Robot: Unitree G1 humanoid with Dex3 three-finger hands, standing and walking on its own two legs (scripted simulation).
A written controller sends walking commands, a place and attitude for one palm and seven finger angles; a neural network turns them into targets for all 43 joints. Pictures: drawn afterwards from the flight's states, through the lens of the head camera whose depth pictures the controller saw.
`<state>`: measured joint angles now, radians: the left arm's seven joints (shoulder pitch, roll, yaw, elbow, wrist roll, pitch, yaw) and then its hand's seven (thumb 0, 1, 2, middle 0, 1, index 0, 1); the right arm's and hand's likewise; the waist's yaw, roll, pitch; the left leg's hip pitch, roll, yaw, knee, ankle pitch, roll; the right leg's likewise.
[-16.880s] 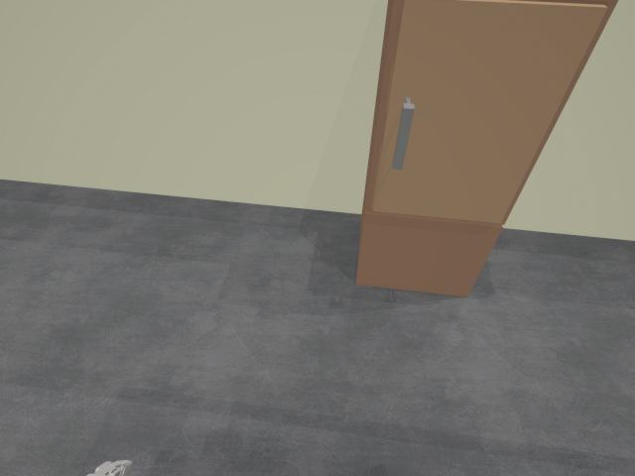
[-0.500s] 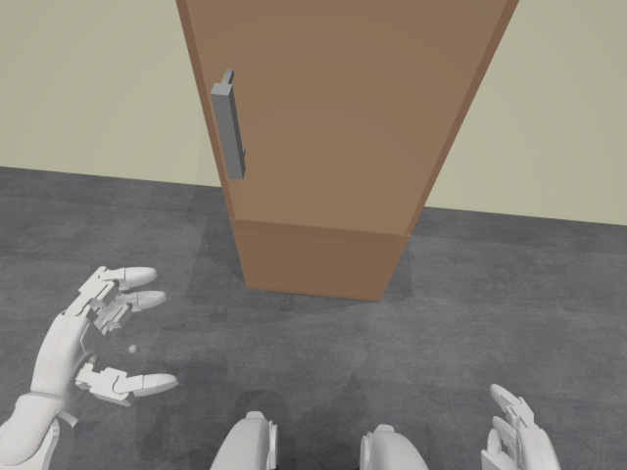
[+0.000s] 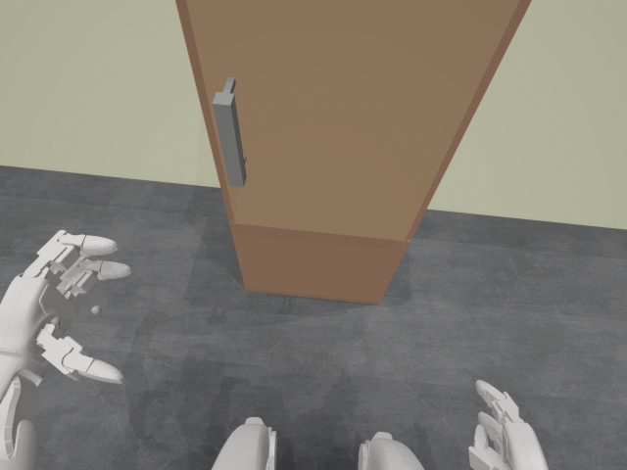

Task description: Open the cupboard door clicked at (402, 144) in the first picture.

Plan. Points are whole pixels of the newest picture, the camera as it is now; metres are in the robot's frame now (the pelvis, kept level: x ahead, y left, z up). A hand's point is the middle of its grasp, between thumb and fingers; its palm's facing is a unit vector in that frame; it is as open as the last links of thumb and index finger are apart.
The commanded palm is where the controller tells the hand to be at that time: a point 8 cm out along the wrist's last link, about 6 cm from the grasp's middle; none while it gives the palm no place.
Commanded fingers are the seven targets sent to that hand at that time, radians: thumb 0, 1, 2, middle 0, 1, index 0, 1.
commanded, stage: raise the hand with hooked fingers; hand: left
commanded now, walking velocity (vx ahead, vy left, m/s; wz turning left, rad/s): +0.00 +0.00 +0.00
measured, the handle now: (234, 135) +0.59 +0.17 +0.03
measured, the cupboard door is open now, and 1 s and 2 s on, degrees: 0 0 0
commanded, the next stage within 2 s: move the hooked fingers beside the handle in 0.56 s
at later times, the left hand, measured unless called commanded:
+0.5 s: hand (98, 302) +0.28 +0.26 +0.06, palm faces -0.03 -1.00 -0.06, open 13.9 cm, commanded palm +0.26 +0.31 +0.06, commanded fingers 0.00 -0.50 0.30 -0.30 -1.20 -0.30 -1.20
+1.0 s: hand (124, 264) +0.34 +0.26 +0.05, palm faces -0.07 -1.00 -0.03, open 14.0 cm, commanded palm +0.32 +0.31 +0.05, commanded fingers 0.00 -0.50 0.30 -0.30 -1.20 -0.30 -1.20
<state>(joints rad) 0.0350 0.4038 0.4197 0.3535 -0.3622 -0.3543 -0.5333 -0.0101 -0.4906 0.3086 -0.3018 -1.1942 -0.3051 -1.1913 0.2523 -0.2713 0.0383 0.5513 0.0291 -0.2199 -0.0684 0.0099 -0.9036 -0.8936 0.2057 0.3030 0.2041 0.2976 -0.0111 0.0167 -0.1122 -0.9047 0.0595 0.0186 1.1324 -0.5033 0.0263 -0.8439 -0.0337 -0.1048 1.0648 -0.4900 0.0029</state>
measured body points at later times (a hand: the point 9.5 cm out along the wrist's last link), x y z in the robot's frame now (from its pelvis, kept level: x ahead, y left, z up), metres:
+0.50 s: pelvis +0.00 +0.00 +0.00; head +0.08 +0.01 +0.45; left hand +0.28 +0.32 +0.06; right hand +0.15 -0.26 -0.07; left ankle +0.02 +0.10 -0.66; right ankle +0.02 -0.13 -0.66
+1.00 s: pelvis -0.01 -0.01 +0.00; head +0.08 +0.01 +0.44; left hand +0.33 +0.31 +0.05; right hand +0.13 -0.27 -0.09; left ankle +0.02 +0.10 -0.66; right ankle +0.02 -0.13 -0.66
